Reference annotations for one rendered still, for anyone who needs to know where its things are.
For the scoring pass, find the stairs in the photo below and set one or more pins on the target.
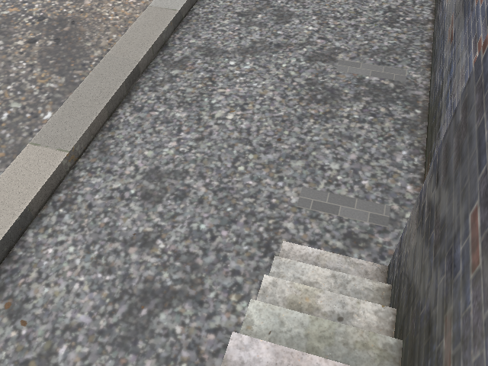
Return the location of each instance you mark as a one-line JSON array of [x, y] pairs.
[[318, 308]]

